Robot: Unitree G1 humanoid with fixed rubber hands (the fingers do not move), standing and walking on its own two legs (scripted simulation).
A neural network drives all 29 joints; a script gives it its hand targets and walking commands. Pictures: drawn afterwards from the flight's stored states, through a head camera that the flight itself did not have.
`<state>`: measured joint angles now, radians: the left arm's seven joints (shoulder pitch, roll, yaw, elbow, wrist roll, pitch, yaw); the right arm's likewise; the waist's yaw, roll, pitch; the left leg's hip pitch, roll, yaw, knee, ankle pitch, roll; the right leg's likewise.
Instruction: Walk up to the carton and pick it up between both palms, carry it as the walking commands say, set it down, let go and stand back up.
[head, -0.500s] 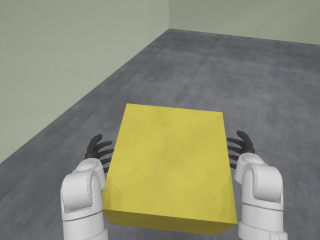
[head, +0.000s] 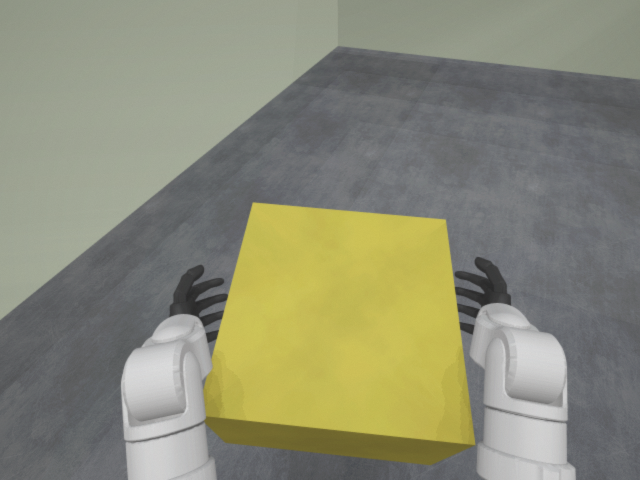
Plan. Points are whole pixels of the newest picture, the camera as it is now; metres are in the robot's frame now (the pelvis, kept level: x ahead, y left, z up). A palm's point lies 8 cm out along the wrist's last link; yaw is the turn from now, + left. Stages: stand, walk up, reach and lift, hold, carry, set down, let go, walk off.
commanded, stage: carry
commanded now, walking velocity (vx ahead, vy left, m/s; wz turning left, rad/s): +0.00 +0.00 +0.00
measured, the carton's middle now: (338, 328) +0.31 -0.01 +0.02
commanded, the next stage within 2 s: hold in 1.36 s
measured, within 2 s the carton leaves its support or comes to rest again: neither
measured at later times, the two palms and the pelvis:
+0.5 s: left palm (188, 326) +0.27 +0.17 +0.10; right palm (490, 313) +0.27 -0.18 +0.10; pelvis +0.00 +0.00 +0.00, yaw +0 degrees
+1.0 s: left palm (190, 331) +0.27 +0.17 +0.10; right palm (489, 318) +0.27 -0.18 +0.09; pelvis +0.00 +0.00 +0.00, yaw +0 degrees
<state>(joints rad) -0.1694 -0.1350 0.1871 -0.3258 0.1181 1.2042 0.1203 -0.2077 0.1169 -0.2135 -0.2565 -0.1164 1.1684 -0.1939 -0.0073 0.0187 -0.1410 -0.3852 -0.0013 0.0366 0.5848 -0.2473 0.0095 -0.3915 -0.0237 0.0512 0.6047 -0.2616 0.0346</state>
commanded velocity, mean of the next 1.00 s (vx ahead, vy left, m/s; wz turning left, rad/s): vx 0.00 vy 0.00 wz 0.00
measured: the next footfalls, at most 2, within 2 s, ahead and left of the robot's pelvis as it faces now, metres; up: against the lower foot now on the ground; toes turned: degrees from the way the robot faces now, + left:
none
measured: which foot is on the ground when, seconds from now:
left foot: down 0.00-1.00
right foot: down 0.00-1.00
